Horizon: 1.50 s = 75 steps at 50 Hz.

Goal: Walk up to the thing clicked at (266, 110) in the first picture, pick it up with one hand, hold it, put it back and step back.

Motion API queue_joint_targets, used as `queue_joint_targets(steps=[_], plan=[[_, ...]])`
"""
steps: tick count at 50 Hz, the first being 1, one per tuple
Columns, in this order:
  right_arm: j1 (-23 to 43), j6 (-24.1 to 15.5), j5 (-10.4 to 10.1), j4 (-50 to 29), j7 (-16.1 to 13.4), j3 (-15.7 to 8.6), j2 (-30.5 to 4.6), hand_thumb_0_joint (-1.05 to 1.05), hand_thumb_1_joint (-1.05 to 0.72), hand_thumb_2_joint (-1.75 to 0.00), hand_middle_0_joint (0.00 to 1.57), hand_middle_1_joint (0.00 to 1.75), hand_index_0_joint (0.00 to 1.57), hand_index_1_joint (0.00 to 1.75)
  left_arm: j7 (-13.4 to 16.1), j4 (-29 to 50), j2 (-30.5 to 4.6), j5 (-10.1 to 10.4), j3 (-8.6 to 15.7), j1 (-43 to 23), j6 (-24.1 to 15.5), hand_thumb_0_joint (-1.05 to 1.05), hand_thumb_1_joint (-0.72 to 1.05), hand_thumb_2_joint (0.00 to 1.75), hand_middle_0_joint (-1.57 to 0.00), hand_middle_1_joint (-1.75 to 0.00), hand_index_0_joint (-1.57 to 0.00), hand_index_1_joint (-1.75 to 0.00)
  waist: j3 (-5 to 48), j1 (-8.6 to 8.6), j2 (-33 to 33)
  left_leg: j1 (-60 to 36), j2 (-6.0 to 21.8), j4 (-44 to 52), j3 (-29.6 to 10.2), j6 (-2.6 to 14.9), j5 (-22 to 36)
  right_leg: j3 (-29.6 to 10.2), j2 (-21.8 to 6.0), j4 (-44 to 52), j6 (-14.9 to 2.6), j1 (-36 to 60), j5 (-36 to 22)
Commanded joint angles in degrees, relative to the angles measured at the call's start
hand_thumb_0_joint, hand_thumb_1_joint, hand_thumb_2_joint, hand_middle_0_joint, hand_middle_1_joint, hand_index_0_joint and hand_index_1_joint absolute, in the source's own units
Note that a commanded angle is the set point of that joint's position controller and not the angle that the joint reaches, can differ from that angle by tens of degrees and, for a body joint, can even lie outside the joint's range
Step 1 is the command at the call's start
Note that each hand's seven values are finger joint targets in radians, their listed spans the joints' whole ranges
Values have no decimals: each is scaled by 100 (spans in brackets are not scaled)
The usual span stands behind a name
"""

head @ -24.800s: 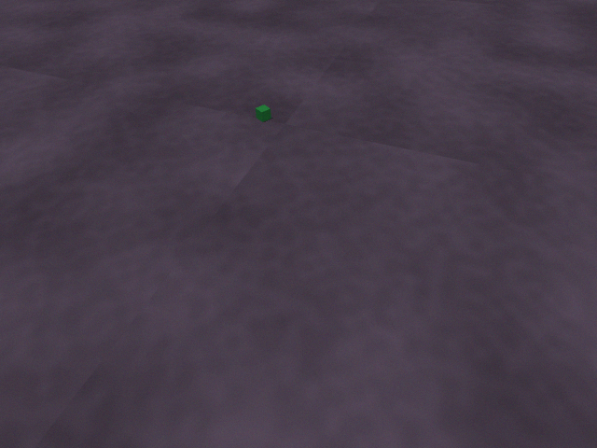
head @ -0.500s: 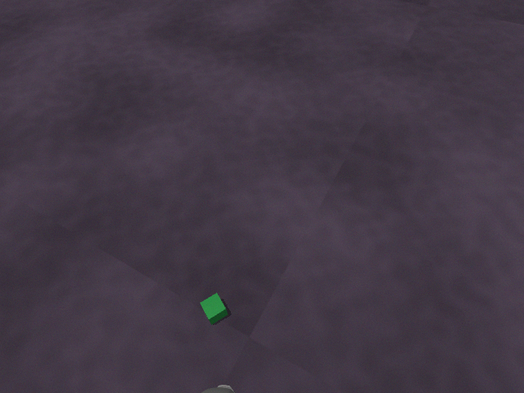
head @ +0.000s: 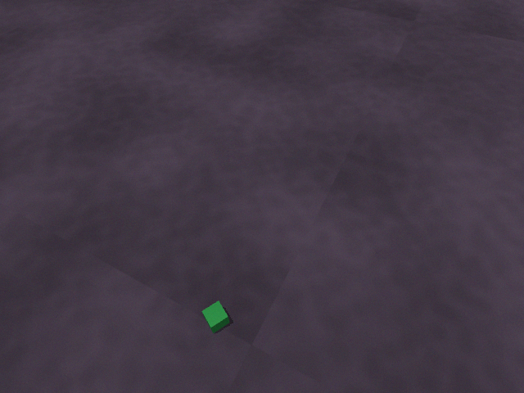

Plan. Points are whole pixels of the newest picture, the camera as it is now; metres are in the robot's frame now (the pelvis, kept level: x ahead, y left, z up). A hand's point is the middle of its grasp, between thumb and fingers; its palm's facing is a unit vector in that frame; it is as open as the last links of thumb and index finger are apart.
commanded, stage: walk up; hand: left
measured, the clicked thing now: (215, 316) +0.47 +0.19 -0.72
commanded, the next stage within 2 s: stand in 0.70 s
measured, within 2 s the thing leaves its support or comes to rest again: neither
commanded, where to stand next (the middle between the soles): +0.02 -0.02 m, yaw -4 degrees
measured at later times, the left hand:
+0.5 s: hand out of the picture +0.09 +0.23 -0.13, palm faces -0.05 -0.94 -0.33, open 7.4 cm
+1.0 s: hand out of the picture +0.13 +0.23 -0.12, palm faces -0.05 -0.94 -0.35, open 7.4 cm
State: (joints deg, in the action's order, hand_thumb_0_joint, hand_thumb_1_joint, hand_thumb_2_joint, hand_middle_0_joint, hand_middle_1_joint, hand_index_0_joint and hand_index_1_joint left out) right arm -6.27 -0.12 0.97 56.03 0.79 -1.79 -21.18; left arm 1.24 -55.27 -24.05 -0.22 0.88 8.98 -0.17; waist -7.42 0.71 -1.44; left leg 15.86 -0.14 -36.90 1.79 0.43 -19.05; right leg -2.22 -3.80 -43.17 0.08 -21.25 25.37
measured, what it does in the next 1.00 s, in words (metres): stands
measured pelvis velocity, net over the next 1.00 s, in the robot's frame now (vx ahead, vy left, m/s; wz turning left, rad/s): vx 0.02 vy -0.02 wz -0.03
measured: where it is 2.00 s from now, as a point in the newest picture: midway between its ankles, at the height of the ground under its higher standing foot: outside the picture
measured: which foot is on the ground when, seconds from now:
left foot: down 0.00-1.00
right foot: down 0.00-1.00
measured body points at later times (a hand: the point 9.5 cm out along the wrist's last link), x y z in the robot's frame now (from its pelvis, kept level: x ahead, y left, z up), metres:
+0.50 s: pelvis +0.01 -0.01 +0.02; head +0.02 -0.02 +0.47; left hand +0.10 +0.28 -0.11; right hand +0.10 -0.32 -0.11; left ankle +0.01 +0.12 -0.72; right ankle +0.03 -0.15 -0.72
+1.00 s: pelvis +0.02 -0.02 +0.03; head +0.03 -0.03 +0.48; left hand +0.13 +0.28 -0.10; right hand +0.09 -0.33 -0.11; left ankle +0.01 +0.12 -0.72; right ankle +0.03 -0.15 -0.72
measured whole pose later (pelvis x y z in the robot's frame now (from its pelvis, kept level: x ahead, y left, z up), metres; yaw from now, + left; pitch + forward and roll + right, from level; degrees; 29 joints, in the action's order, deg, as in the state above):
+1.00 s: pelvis +0.02 -0.02 +0.03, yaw -2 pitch -2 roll +0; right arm -4.3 -0.7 0.5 65.8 0.3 -0.4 -20.1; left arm -0.6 -65.0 -20.0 -0.1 0.4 3.1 -0.6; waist -3.5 -1.0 0.6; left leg 4.4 3.0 -17.8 2.4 -2.3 -11.0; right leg -0.8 -0.6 -19.5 0.6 -8.1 9.1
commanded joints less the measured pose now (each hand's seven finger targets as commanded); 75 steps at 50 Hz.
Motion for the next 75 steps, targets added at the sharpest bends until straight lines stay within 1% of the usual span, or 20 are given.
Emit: queue_joint_targets(steps=[1,2,3,4,5,6,7,9,14,18,34,36,38,44,54,56,59,63,71,75], plan=[[715,-189,-24,-430,-86,-246,-1428,0,-90,-90,20,30,20,30,-51,53,-924,11,277,149,-178,0,90,90,-20,-30,-20,-30,898,173,691,-65,1157,1101,-954,648,1098,52,21,986,-185,764,-704],[666,-212,-71,-408,-90,-190,-1299,0,-90,-90,20,30,20,30,-60,29,-961,22,275,237,-210,0,90,90,-20,-30,-20,-30,1011,181,567,-205,883,807,-637,364,1480,-56,-54,1271,-231,912,-1937],[538,-219,-108,-335,-93,-180,-1283,0,-90,-90,20,30,20,30,-58,-6,-1024,18,298,209,-205,0,90,90,-20,-30,-20,-30,1077,123,533,-124,764,678,-554,244,1495,-164,-94,1335,-286,1180,-2534],[391,-223,-116,-249,-98,-169,-1281,0,-90,-90,20,30,20,30,-48,-41,-1056,3,323,85,-176,0,90,90,-20,-30,-20,-30,1046,52,485,93,762,751,-600,226,1262,-223,-163,1380,-331,1425,-2673],[203,-210,-118,-171,-88,-131,-1219,0,-90,-90,20,30,20,30,-53,-18,-1114,-15,301,-130,-178,0,90,90,-20,-30,-20,-30,994,-61,376,220,758,1084,-728,210,601,-471,-290,1477,-383,1349,-2081],[202,-200,-101,-99,-84,-142,-1246,0,-90,-90,20,30,20,30,-91,-9,-1105,-20,258,-319,-157,0,90,90,-20,-30,-20,-30,795,-129,373,181,718,1503,-760,225,-341,-421,-240,1488,-385,1015,-1362],[274,-193,-57,-35,-87,-157,-1308,0,-90,-90,20,30,20,30,-133,-19,-1024,-17,222,-381,-113,0,90,90,-20,-30,-20,-30,514,-89,376,174,790,1777,-914,237,-1008,-380,-120,1552,-321,681,-692],[528,-211,-22,15,-93,-188,-1486,0,-90,-90,20,30,20,30,-176,-170,-912,9,193,-220,-59,0,90,90,-20,-30,-20,-30,382,57,595,209,1068,2080,-1199,314,-1455,-117,66,1567,-242,743,-569],[411,-276,-51,198,-98,-86,-1237,0,-90,-90,20,30,20,30,-190,-395,-945,19,208,-289,-133,0,90,90,-20,-30,-20,-30,590,-12,319,-115,702,1853,-600,124,-143,-460,-223,2044,-296,1129,-1676],[332,-276,-74,354,-104,-87,-1213,0,-90,-90,20,30,20,30,-169,-467,-925,16,187,-443,-154,0,90,90,-20,-30,-20,-30,807,-82,150,-674,697,1751,-425,100,581,-479,-305,2249,-244,1048,-2064],[413,-235,-65,570,-123,-115,-1176,0,-90,-90,20,30,20,30,-124,-700,-796,1,224,-672,-123,0,90,90,-20,-30,-20,-30,997,-98,5,-1172,810,1934,-235,30,1495,-386,-305,2417,-165,1277,-2648],[495,-196,-51,559,-117,-98,-1177,0,-90,-90,20,30,20,30,-114,-660,-842,9,210,-730,-186,0,90,90,-20,-30,-20,-30,947,-103,139,-1095,851,1987,-362,-25,1831,-410,-350,2432,-95,1455,-2965],[496,-188,-51,573,-114,-90,-1175,0,-90,-90,20,30,20,30,-112,-675,-850,3,215,-709,-183,0,90,90,-20,-30,-20,-30,922,-90,144,-1041,839,2046,-364,-40,1646,-407,-342,2488,-86,1507,-2837],[471,-172,-69,607,-105,-96,-1151,0,-90,-90,20,30,20,30,-98,-653,-843,-7,208,-776,-199,0,90,90,-20,-30,-20,-30,1215,-136,65,-1319,863,2030,-336,-54,1935,-348,-365,2501,-83,1672,-3189],[450,-130,-42,631,-76,-86,-1066,0,-90,-90,20,30,20,30,-94,-660,-883,-12,196,-793,-169,0,90,90,-20,-30,-20,-30,824,-123,28,-1143,813,2215,-369,-50,1085,-388,-313,2789,-64,1283,-2075],[434,-135,-38,625,-69,-100,-1100,0,-90,-90,20,30,20,30,-93,-636,-880,-18,193,-800,-186,0,90,90,-20,-30,-20,-30,930,-132,115,-1151,835,2171,-370,-18,1217,-381,-343,2724,-72,1420,-2317],[436,-131,-36,629,-64,-93,-1078,0,-90,-90,20,30,20,30,-95,-647,-890,-11,190,-759,-177,0,90,90,-20,-30,-20,-30,855,-99,132,-1132,816,2217,-378,-34,1044,-394,-327,2770,-69,1308,-2019],[432,-153,-37,626,-70,-92,-1098,0,-90,-90,20,30,20,30,-109,-632,-860,-14,173,-695,-182,0,90,90,-20,-30,-20,-30,971,-92,211,-1168,846,2214,-399,-21,1304,-363,-338,2682,-81,1401,-2410],[369,-132,-34,637,-68,-87,-1096,0,-90,-90,20,30,20,30,-108,-646,-863,-19,154,-643,-167,0,90,90,-20,-30,-20,-30,814,-94,110,-1106,822,2225,-417,-12,972,-353,-294,2761,-62,1212,-1811],[304,-132,-36,630,-68,-108,-1129,0,-90,-90,20,30,20,30,-103,-610,-888,-25,147,-638,-182,0,90,90,-20,-30,-20,-30,973,-138,125,-1155,821,2166,-411,6,1212,-379,-352,2697,-87,1353,-2236]])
